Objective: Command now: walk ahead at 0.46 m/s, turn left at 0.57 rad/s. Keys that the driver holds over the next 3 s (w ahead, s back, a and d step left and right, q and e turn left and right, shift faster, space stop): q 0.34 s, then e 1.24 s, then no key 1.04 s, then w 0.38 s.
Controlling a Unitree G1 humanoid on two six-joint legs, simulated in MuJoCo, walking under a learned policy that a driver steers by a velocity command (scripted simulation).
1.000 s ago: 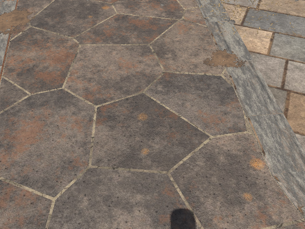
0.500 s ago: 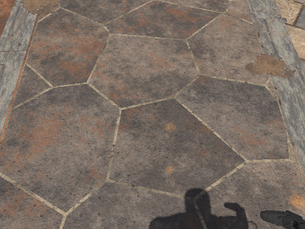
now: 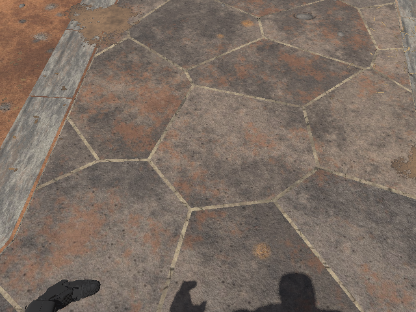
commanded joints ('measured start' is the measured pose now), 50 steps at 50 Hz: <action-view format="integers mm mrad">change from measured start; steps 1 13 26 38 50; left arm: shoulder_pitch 363 109 194 207 202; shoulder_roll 252 175 152 118 180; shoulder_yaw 82 60 18 38 54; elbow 25 1 62 26 -51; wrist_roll -1 -5 -35 -14 -11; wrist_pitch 11 72 123 186 129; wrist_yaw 9 31 -9 24 33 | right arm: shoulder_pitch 68 -165 -224 -345 -353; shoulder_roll -55 -42 -78 -111 -91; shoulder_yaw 13 -11 2 -30 -54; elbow -119 -251 -256 -178 -139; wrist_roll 21 -2 -42 -32 -23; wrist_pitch -28 44 33 52 60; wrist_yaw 3 24 25 -34 -47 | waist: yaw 152 84 68 97 85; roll -306 -116 86 120 -126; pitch -334 -72 -208 -81 -68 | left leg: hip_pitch -638 -416 109 -94 -530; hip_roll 43 178 412 424 109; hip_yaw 70 224 -22 175 163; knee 597 209 -218 -306 536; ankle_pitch -154 343 791 421 95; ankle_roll -28 -92 231 179 -114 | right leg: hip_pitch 845 313 -76 72 341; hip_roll -487 -281 -140 -109 -250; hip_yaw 720 -100 3 -96 252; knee -121 -204 553 377 -128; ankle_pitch -248 488 -595 -349 223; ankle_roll -276 -191 76 44 -200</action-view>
